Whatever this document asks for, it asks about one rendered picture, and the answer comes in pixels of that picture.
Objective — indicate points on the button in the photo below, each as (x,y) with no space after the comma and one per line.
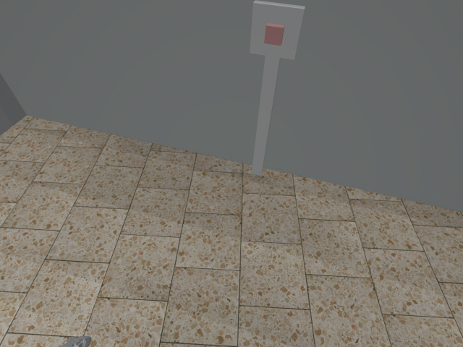
(274,34)

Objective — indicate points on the panel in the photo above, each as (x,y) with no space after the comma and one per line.
(291,17)

